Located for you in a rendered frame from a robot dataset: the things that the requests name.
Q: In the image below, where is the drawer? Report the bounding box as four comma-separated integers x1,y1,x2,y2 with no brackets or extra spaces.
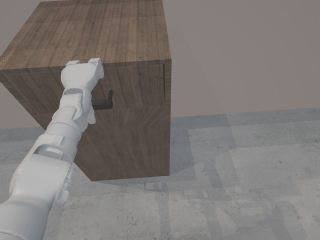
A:
4,64,164,115

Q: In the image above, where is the cabinet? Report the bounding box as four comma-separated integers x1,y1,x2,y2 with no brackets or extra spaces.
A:
0,0,172,181

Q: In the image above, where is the left robot forearm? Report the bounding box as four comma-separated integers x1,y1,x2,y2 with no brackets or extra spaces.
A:
9,85,92,197

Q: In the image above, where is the left robot hand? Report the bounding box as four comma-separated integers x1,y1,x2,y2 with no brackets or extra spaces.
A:
60,58,104,124

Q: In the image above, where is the left robot upper arm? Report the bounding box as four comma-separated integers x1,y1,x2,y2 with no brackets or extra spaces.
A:
0,153,75,240

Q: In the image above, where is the handle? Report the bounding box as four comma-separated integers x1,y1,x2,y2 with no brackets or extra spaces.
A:
91,90,113,110

